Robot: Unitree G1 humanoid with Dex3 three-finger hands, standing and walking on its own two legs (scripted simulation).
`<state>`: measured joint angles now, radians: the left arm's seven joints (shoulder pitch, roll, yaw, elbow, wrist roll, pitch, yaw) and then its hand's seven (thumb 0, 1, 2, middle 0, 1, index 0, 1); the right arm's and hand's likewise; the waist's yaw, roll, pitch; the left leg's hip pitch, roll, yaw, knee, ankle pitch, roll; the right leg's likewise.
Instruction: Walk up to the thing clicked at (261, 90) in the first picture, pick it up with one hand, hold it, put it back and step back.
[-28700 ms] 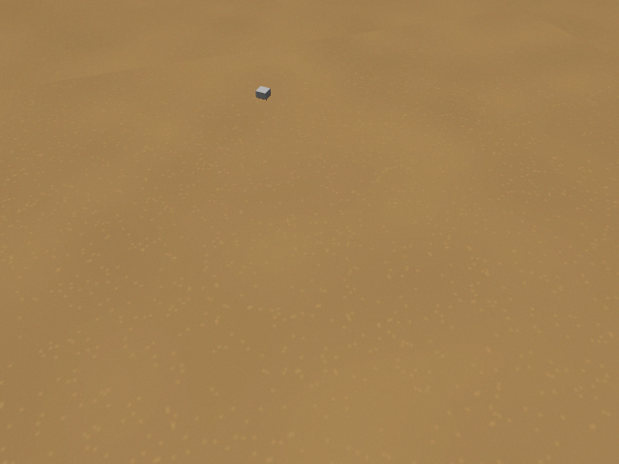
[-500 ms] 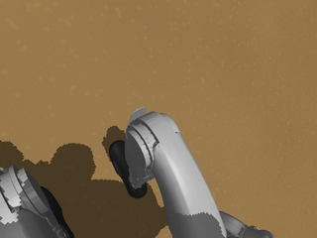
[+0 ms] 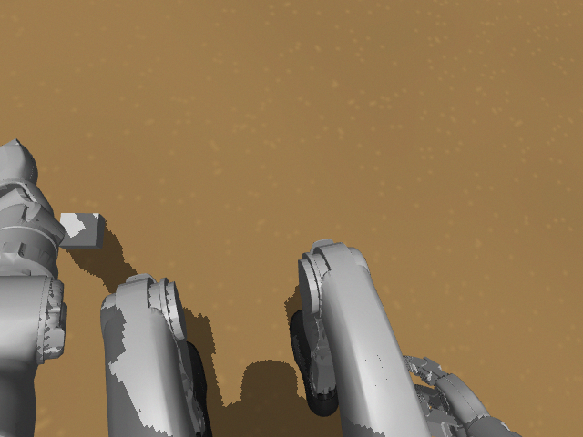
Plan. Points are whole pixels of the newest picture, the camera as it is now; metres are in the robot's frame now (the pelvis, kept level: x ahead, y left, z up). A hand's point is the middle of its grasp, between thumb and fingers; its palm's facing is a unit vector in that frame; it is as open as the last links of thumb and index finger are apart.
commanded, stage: withdraw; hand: left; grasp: from above
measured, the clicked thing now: (82, 231) +0.47 +0.31 -0.34
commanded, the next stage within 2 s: home in 0.14 s
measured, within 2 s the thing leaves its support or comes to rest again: neither
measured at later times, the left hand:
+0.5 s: hand (70, 204) +0.48 +0.27 -0.20, palm faces -0.37 -0.09 -0.92, open 12.2 cm
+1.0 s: hand (12, 275) +0.33 +0.24 +0.01, palm faces -0.27 -0.68 -0.68, open 7.7 cm
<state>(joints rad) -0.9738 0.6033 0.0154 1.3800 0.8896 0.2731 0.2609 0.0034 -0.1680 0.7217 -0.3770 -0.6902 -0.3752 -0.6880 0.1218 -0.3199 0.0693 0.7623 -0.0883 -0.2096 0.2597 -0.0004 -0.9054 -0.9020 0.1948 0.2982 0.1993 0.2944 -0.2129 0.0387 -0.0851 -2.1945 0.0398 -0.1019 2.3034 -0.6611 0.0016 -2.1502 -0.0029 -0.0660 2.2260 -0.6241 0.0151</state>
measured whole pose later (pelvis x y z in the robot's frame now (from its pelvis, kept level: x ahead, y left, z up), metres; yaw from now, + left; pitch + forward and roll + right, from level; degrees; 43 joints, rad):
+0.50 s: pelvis +0.01 +0.00 -0.03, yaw -1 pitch +32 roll -7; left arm -0.85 0.69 0.08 1.22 1.18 -0.18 0.37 0.00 -0.07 0.80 -0.25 -0.62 -0.24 -0.62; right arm 0.19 -0.28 0.03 0.74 -0.14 -0.09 0.13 0.00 -0.90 -0.90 0.20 0.30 0.20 0.30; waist -0.23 -0.03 -0.02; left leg -2.32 0.03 -0.12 2.42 -0.68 0.01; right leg -2.25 -0.01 -0.07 2.33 -0.65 0.02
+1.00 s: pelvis +0.02 +0.00 +0.12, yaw +3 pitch +32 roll -5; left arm -0.22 0.41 0.02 0.45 0.49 0.03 0.05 0.01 0.79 0.92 -0.22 -0.36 -0.22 -0.36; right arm 0.08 -0.28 -0.04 0.59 0.02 -0.03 0.03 0.00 -0.90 -0.90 0.20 0.30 0.20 0.30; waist -0.05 0.03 -0.20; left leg -1.84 0.03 -0.06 1.92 -0.65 0.00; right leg -1.80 -0.02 -0.05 1.87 -0.63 0.02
